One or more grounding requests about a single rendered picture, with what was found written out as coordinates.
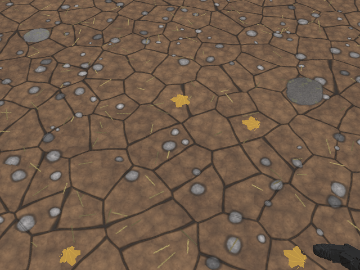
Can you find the right robot hand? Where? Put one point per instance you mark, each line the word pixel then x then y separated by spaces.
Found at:
pixel 347 255

